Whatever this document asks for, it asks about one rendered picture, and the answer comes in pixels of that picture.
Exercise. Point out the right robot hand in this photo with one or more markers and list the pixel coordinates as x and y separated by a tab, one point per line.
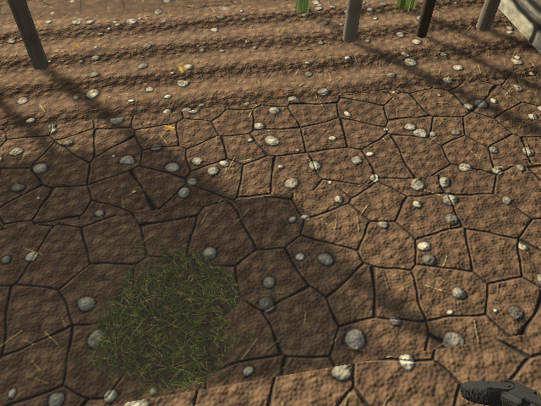
497	393

